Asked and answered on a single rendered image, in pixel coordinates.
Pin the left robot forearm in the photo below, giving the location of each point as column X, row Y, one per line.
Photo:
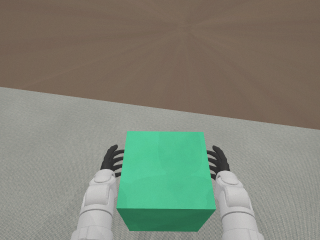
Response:
column 97, row 209

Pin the robot right hand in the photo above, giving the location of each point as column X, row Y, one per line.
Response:
column 220, row 161

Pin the robot left hand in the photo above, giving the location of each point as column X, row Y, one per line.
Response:
column 109, row 160

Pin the right robot forearm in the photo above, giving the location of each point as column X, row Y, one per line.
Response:
column 236, row 211

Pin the carton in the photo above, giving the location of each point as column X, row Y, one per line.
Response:
column 165, row 183

